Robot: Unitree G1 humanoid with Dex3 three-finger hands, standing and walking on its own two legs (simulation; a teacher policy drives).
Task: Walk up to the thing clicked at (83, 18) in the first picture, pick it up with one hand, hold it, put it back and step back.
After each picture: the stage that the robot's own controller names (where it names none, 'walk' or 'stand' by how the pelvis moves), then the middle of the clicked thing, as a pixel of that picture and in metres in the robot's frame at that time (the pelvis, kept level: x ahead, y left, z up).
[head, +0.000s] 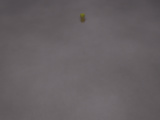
stand; (82, 17) +2.03 +0.02 -0.72
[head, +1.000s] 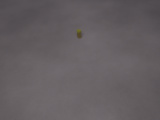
walk; (79, 33) +1.91 +0.22 -0.71
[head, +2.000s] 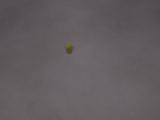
walk; (68, 48) +1.30 +0.29 -0.72
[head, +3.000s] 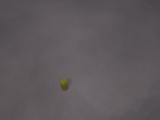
walk; (64, 84) +0.83 +0.26 -0.72
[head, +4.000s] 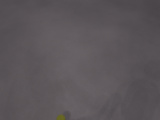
walk; out of the picture +0.48 +0.21 -0.71
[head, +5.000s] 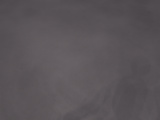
stand; out of the picture +0.41 +0.21 -0.72
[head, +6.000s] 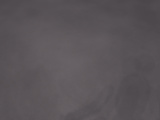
stand; out of the picture +0.39 +0.21 -0.73
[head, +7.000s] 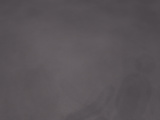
stand; out of the picture +0.38 +0.22 -0.73
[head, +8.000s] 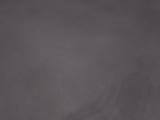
stand; out of the picture +0.37 +0.22 -0.73
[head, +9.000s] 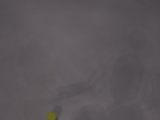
go down; (52, 118) +0.40 +0.21 -0.69
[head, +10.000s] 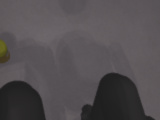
go down; out of the picture +0.46 +0.28 -0.28
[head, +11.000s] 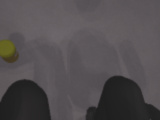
close in; (8, 52) +0.45 +0.28 -0.28
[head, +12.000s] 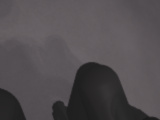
close; out of the picture +0.43 +0.32 -0.22
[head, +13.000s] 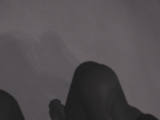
close; out of the picture +0.42 +0.33 -0.22
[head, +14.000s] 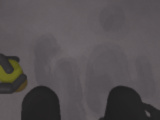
lift; (13, 77) +0.34 +0.26 -0.07
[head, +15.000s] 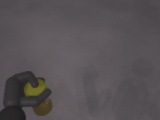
hold; (39, 98) +0.32 +0.16 +0.02
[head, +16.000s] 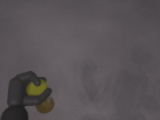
hold; (41, 97) +0.33 +0.16 -0.02
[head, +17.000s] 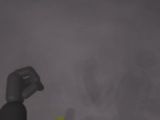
hold; out of the picture +0.38 +0.17 -0.55
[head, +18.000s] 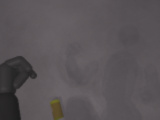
crouch; (56, 109) +0.40 +0.15 -0.60
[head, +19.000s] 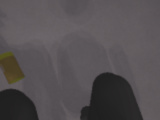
lower; (10, 67) +0.43 +0.21 -0.29
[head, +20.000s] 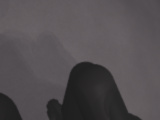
lower; out of the picture +0.41 +0.26 -0.25
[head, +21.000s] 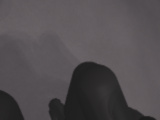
lower; out of the picture +0.41 +0.25 -0.24
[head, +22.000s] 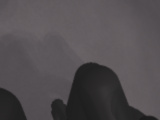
lower; out of the picture +0.41 +0.25 -0.25
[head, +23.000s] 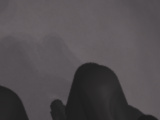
lower; out of the picture +0.42 +0.24 -0.25
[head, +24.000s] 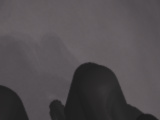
open; out of the picture +0.42 +0.24 -0.25
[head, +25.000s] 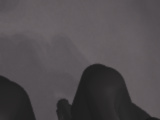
stand; out of the picture +0.43 +0.23 -0.25
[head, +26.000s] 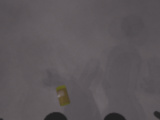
walk; (63, 95) +0.42 +0.12 -0.55
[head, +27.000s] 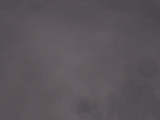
stand; out of the picture +0.39 +0.10 -0.69
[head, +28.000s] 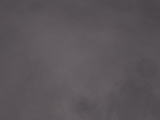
stand; out of the picture +0.39 +0.09 -0.69
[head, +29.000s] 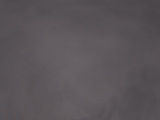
stand; out of the picture +0.41 +0.08 -0.73
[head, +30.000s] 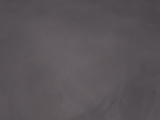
stand; out of the picture +0.39 +0.08 -0.75
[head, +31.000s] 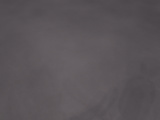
stand; out of the picture +0.38 +0.08 -0.75
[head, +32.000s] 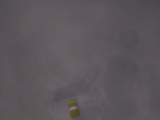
walk; (73, 109) +0.44 +0.03 -0.74
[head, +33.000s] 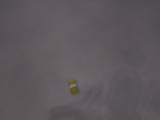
walk; (73, 87) +0.65 +0.08 -0.73
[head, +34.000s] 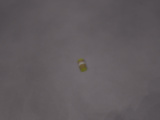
walk; (82, 65) +0.96 +0.11 -0.73
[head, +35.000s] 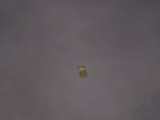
stand; (82, 71) +0.98 +0.04 -0.74
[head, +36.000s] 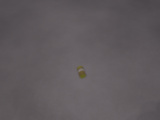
stand; (81, 72) +1.03 +0.04 -0.75
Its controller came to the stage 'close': yes
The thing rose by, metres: 0.69
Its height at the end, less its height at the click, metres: -0.02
